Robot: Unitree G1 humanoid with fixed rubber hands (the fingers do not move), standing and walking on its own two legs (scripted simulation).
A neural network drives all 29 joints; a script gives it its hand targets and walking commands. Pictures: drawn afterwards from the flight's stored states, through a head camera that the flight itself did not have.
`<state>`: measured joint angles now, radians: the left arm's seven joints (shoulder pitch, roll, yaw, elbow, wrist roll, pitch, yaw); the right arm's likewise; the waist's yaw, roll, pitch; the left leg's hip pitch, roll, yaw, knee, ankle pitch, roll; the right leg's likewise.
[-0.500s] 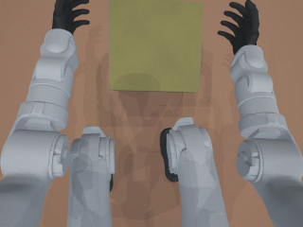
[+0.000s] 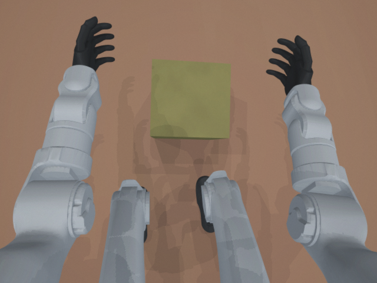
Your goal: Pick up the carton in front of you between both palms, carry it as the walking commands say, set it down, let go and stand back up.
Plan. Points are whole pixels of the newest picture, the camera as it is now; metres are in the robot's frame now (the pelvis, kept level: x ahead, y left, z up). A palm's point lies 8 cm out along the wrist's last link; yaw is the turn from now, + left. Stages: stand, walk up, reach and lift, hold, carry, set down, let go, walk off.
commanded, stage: set down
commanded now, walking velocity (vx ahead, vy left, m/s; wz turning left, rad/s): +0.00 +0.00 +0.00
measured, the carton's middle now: (186, 106) +0.48 -0.06 -0.41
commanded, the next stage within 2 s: let go in 0.24 s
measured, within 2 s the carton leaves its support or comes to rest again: neither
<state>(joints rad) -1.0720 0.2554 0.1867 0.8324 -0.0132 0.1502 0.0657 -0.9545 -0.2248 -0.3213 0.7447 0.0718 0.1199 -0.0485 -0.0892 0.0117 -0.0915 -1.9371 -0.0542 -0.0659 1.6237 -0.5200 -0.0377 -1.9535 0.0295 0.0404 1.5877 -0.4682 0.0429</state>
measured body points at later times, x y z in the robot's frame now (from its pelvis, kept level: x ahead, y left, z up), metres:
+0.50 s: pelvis +0.03 -0.01 +0.13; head +0.28 -0.01 +0.51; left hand +0.46 +0.16 +0.01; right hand +0.42 -0.26 +0.03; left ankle +0.07 +0.13 -0.50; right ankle +0.09 -0.13 -0.50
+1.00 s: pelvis +0.11 -0.01 +0.23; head +0.20 -0.01 +0.68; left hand +0.33 +0.20 +0.14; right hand +0.30 -0.25 +0.15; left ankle +0.07 +0.13 -0.50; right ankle +0.09 -0.13 -0.50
